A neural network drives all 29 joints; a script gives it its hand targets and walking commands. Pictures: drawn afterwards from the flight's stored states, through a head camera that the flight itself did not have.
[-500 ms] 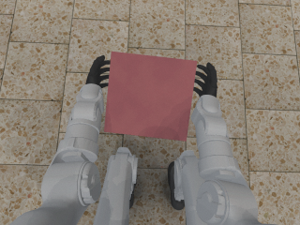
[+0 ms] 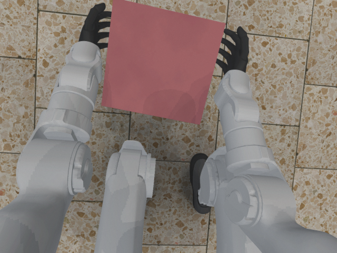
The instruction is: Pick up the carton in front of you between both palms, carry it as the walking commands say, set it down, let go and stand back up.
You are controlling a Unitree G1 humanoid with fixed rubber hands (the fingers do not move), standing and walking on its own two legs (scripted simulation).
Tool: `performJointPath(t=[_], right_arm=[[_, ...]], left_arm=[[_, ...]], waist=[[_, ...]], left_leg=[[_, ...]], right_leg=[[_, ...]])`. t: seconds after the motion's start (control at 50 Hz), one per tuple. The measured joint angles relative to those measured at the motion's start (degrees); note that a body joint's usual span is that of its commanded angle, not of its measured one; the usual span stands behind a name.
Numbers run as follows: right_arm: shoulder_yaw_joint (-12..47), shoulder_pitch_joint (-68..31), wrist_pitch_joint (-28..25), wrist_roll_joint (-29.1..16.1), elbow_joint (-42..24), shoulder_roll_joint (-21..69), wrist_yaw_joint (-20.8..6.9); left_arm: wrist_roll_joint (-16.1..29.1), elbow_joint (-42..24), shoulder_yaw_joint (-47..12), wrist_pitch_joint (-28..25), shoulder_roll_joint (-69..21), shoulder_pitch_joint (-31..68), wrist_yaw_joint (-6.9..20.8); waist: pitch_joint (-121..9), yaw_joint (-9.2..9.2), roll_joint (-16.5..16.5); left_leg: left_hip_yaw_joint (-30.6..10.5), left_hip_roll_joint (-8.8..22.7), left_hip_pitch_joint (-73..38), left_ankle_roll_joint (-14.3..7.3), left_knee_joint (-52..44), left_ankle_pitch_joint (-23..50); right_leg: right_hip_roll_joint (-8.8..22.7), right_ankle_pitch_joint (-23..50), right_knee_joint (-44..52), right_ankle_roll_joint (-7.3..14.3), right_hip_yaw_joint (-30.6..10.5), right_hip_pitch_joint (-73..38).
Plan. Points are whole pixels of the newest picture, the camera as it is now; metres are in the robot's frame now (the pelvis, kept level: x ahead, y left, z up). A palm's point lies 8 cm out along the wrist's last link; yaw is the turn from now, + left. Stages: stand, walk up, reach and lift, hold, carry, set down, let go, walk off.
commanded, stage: set down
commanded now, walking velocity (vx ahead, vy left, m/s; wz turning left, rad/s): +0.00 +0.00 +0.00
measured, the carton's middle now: (161, 66) +0.50 +0.07 -0.26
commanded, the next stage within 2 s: none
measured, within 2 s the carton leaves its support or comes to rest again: rests again in 0.68 s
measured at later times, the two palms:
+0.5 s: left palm (97, 37) +0.53 +0.21 -0.18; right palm (233, 63) +0.51 -0.09 -0.17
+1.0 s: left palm (99, 33) +0.54 +0.21 -0.20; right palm (235, 56) +0.53 -0.10 -0.19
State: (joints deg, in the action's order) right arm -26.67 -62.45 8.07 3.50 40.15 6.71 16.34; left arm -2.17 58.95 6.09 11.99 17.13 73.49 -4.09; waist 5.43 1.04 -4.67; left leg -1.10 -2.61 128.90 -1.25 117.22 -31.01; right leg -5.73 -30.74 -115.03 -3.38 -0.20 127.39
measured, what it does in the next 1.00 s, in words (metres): stands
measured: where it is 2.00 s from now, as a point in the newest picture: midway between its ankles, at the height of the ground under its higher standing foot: (168, 192)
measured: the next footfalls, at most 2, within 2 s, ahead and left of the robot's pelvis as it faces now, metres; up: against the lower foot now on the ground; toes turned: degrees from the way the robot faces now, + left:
none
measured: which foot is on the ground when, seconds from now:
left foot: down 0.00-1.00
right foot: down 0.00-1.00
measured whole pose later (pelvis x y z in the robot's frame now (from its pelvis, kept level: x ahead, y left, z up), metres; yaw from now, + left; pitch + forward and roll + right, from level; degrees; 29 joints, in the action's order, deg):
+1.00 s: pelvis +0.01 +0.00 -0.04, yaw -2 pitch +42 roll -5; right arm -31.3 -74.4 5.9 6.8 53.4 -0.3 6.3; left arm -7.4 65.0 13.0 8.0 20.4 81.2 4.1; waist 10.0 0.5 -4.5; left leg -0.9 -1.4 133.3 -2.3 125.6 -34.5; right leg -7.5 -33.2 -122.4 -4.4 0.1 132.0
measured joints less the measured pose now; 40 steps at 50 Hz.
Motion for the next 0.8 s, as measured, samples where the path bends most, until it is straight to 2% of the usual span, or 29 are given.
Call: performJointPath(t=[0.1,0.28,0.54,0.74,0.8], right_arm=[[-1.26,-4.22,0.95,-1.5,3.04,-1.69,0.21],[-2.15,-8.57,1.54,-1.76,7.83,-5.42,-1.72],[-6.89,-9.49,0.82,3.48,9.04,-4.71,-6.64],[-5.56,-11.9,-0.21,3.89,11.75,-6.01,-8.26],[-5.51,-12.1,-0.4,3.47,12.23,-6.42,-8.81]], left_arm=[[1.44,2.51,-2.97,-0.53,1.98,3.99,1.57],[-0.61,4.35,-2.43,0.63,2.27,8.1,3.0],[-6.11,5.92,5.05,-0.24,0.88,8.45,5.25],[-5.6,6.07,6.48,-1.8,2.62,8.55,6.55],[-6.86,6.3,7.74,-2.18,2.33,8.65,6.7]], waist=[[3.27,-0.42,-0.57],[5.01,-0.07,-1.3],[3.87,0.05,-0.83],[4.07,-0.47,-0.11],[4.15,-0.37,0.32]], left_leg=[[0.01,0.05,1.1,-0.16,3.26,-0.36],[0.08,0.43,2.86,-0.89,6.67,-0.72],[0.52,1.07,4.06,-1.76,7.05,-0.7],[0.56,1.5,4.8,-1.55,7.43,-1.65],[0.43,1.33,4.78,-1.49,7.63,-2.01]], right_leg=[[-0.21,-0.39,-3.08,-0.27,0.24,0.97],[-0.75,-0.55,-5.84,-1.08,0.43,2.4],[-1.51,-0.17,-5.82,-1.76,-0.02,3.61],[-2.0,-0.67,-6.23,-1.62,-0.09,4.81],[-1.83,-1.12,-6.5,-1.43,0.07,4.77]])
